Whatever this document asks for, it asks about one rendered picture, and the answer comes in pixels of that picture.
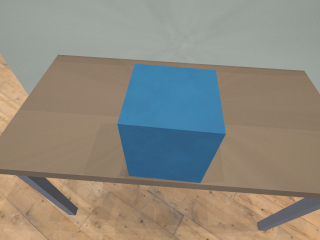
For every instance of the carton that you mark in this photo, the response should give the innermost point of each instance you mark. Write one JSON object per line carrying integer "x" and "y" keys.
{"x": 171, "y": 123}

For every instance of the table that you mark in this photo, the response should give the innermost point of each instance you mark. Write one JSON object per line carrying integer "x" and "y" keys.
{"x": 67, "y": 128}

